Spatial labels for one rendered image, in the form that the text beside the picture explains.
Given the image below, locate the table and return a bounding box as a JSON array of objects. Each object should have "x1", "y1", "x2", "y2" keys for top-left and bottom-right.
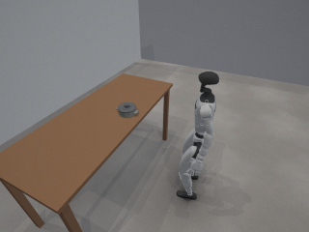
[{"x1": 0, "y1": 73, "x2": 173, "y2": 232}]

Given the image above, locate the lid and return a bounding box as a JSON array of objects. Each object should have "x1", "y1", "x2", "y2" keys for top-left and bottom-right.
[{"x1": 118, "y1": 102, "x2": 136, "y2": 113}]

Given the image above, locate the robot left foot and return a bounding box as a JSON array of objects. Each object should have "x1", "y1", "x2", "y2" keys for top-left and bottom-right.
[{"x1": 177, "y1": 190, "x2": 197, "y2": 200}]

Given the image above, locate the robot left hand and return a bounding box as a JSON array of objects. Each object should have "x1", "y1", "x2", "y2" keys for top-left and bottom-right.
[{"x1": 188, "y1": 160, "x2": 203, "y2": 176}]

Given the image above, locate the robot left forearm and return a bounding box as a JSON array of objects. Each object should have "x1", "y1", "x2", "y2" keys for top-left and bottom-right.
[{"x1": 196, "y1": 134, "x2": 212, "y2": 163}]

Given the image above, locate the robot torso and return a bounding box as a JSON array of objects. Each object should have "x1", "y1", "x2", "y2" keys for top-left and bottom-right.
[{"x1": 192, "y1": 92, "x2": 216, "y2": 146}]

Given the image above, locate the left robot upper arm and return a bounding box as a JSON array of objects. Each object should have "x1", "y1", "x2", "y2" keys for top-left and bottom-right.
[{"x1": 199, "y1": 104, "x2": 214, "y2": 140}]

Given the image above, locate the pot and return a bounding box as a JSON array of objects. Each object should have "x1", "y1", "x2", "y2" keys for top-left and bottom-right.
[{"x1": 116, "y1": 107, "x2": 139, "y2": 118}]

